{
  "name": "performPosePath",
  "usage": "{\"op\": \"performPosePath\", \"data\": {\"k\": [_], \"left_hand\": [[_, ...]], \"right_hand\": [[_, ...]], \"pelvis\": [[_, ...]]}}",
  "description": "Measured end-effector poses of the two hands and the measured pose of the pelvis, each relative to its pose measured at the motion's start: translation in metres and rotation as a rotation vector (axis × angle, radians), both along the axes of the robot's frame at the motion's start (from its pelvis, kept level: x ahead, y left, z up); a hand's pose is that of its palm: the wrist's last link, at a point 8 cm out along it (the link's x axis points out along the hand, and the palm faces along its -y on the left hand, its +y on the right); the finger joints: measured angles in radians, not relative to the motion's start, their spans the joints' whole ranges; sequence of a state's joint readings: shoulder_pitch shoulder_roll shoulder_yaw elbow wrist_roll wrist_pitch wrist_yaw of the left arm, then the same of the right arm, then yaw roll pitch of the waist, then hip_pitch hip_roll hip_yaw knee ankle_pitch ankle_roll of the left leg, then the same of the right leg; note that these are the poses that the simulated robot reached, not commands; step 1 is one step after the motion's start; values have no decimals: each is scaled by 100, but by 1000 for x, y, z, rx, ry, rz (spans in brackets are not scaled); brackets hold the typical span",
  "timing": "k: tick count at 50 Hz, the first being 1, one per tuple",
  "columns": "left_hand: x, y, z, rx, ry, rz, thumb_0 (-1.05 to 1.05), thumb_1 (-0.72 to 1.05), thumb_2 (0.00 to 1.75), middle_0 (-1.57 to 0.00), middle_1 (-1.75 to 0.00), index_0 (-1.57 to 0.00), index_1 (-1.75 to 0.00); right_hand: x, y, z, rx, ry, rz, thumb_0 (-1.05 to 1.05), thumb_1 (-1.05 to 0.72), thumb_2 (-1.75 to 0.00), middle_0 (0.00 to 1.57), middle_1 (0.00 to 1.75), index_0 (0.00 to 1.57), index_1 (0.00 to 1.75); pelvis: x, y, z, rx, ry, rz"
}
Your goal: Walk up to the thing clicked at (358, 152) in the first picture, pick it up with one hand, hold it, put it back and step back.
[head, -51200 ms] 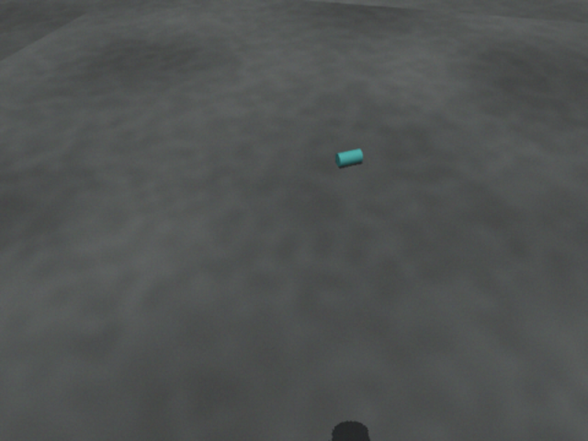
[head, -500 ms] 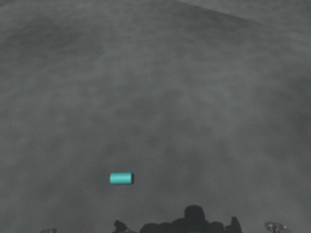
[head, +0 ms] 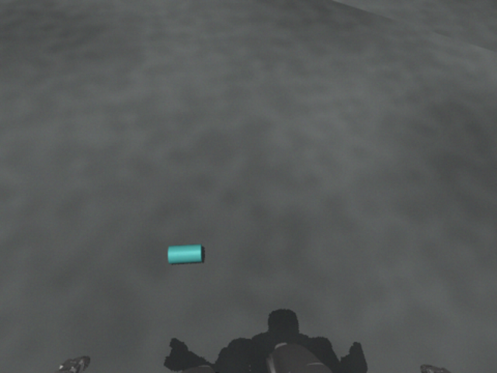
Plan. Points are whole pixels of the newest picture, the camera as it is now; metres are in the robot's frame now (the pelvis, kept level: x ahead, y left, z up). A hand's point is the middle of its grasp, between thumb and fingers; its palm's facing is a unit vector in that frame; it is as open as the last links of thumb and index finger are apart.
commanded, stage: step back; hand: left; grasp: from above
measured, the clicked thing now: (185, 253) +0.57 +0.21 -0.73
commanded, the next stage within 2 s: none
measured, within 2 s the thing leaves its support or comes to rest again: neither
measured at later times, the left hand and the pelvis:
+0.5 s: hand out of the picture +0.00 +0.22 -0.13, palm faces -0.01 -0.92 -0.40, open 7.4 cm; pelvis -0.13 -0.03 +0.00, yaw +1 degrees
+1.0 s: hand out of the picture -0.24 +0.20 -0.15, palm faces -0.03 -0.91 -0.41, open 7.4 cm; pelvis -0.31 -0.07 -0.01, yaw -1 degrees
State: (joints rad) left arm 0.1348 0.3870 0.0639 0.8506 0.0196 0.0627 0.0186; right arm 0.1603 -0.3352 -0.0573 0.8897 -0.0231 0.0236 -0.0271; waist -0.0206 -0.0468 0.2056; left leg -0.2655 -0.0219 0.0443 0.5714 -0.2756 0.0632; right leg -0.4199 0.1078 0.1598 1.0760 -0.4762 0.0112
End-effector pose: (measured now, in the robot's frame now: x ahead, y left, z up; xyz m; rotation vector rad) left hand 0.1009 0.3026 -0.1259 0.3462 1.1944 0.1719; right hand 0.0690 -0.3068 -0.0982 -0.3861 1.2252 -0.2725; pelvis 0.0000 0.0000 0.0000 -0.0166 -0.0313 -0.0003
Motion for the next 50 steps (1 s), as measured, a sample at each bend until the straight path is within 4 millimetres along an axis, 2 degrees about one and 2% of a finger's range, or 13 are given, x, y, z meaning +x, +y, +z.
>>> {"op": "performPosePath", "data": {"k": [5,9,14,21,27,30,33,37,41,45,47,50], "left_hand": [[-23,-5,3,27,11,-21,1,90,89,-20,-30,-21,-30],[-40,-15,8,56,-18,-39,1,90,89,-20,-30,-21,-30],[-71,-30,24,61,-42,-35,1,90,89,-20,-30,-21,-30],[-94,-40,37,60,-115,-21,1,90,89,-20,-30,-21,-30],[-123,-34,24,32,-164,-15,1,90,89,-20,-30,-21,-30],[-148,-29,13,14,-145,-2,1,90,89,-20,-30,-21,-30],[-176,-27,11,11,-101,22,1,90,89,-20,-30,-21,-30],[-214,-26,13,11,-74,49,1,90,89,-20,-30,-21,-30],[-255,-30,11,33,-28,42,1,90,89,-20,-30,-21,-30],[-292,-40,7,60,0,25,1,90,89,-20,-30,-21,-30],[-312,-49,8,71,8,25,1,90,89,-20,-30,-21,-30],[-343,-62,15,63,17,29,1,90,89,-20,-30,-21,-30]], "right_hand": [[-13,-8,-9,21,-60,1,1,-90,-89,20,30,21,30],[-27,-23,-22,46,-94,0,1,-90,-89,20,30,21,30],[-49,-35,-24,70,-92,-16,1,-91,-89,20,30,20,30],[-98,-45,-19,49,-27,22,1,-91,-89,20,30,20,30],[-140,-41,-20,17,14,63,1,-91,-89,20,30,20,30],[-162,-34,-16,13,9,72,1,-91,-89,20,30,20,30],[-182,-31,-7,16,-6,71,1,-91,-89,20,30,20,30],[-196,-34,1,6,-35,76,1,-90,-89,20,30,21,30],[-205,-44,2,3,-99,85,1,-90,-89,21,30,21,30],[-220,-61,-9,16,-148,94,1,-90,-89,20,30,21,30],[-231,-72,-17,26,-156,86,1,-90,-89,20,30,21,30],[-255,-79,-21,40,-130,58,1,-91,-89,20,30,20,30]], "pelvis": [[-24,-8,-6,12,-7,-28],[-45,-21,-14,22,-12,-54],[-71,-33,-8,30,-22,-47],[-108,-37,0,45,3,-10],[-149,-31,-10,30,-1,40],[-171,-28,-13,44,-18,39],[-188,-30,-6,14,-24,41],[-211,-36,-2,3,-15,22],[-238,-44,-4,1,-13,-4],[-270,-59,-14,9,-11,-30],[-288,-66,-19,-16,-21,-27],[-308,-73,-14,15,-20,-22]]}}
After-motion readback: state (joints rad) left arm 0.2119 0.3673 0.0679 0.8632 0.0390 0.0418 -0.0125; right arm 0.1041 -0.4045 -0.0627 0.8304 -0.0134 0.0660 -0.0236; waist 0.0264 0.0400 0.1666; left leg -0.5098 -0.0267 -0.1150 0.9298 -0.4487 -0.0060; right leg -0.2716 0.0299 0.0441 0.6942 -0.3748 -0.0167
